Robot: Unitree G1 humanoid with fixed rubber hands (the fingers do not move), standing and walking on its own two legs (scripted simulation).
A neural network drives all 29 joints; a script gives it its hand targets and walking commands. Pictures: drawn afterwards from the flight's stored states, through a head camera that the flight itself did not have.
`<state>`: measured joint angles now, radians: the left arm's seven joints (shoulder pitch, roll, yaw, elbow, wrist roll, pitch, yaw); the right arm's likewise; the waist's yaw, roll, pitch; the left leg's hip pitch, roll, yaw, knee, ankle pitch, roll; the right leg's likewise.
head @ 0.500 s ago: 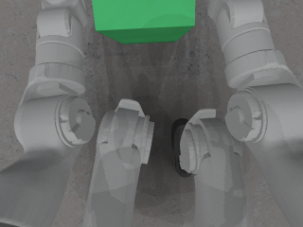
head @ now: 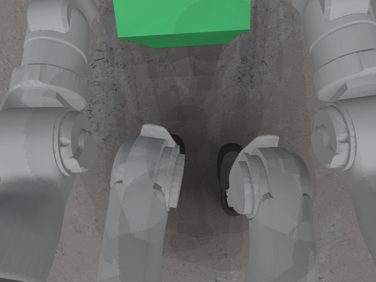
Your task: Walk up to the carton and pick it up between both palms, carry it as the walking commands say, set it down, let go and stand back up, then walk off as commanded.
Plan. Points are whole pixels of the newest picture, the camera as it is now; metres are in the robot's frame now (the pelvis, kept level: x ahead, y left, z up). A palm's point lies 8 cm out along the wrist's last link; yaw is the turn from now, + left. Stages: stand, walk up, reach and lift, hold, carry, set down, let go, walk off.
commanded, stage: set down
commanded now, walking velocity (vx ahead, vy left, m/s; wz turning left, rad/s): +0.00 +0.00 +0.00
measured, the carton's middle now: out of the picture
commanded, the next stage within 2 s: let go in 1.30 s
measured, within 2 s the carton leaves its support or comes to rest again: neither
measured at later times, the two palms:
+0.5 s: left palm out of the picture +0.54 +0.22 -0.05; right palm out of the picture +0.59 -0.10 -0.04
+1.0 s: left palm out of the picture +0.54 +0.23 +0.10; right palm out of the picture +0.59 -0.12 +0.10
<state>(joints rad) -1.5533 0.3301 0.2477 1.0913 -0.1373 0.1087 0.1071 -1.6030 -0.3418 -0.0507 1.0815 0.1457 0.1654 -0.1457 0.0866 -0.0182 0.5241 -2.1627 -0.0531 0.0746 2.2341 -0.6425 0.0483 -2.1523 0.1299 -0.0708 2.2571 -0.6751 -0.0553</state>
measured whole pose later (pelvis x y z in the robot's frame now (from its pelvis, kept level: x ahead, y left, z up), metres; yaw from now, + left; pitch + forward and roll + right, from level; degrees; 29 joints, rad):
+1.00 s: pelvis -0.01 -0.01 +0.23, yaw +1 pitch +30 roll +1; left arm -1.46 0.34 0.27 0.74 -0.13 0.36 0.10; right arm -1.54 -0.37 -0.13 0.80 0.12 0.39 -0.13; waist 0.08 -0.04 0.52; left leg -1.52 -0.09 0.00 1.40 -0.41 0.01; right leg -1.51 0.12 0.02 1.43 -0.44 -0.05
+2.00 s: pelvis +0.08 +0.01 +0.38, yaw +0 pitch +16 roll +0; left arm -0.21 0.17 0.09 0.56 0.02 0.09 -0.04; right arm -0.26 -0.12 -0.12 0.56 -0.06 0.12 -0.06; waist 0.06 0.02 0.08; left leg -0.66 -0.07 -0.03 0.66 -0.27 0.05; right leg -0.64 0.10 0.08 0.66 -0.29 -0.04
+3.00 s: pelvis +0.12 +0.00 +0.40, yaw +2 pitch -1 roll +0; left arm 0.25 0.29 0.04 0.66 0.03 0.04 0.00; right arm 0.26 -0.27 -0.02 0.69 -0.04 0.02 -0.01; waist 0.01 -0.02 -0.08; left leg -0.19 -0.07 -0.05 0.53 -0.32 0.04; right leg -0.15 0.09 0.04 0.50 -0.33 -0.06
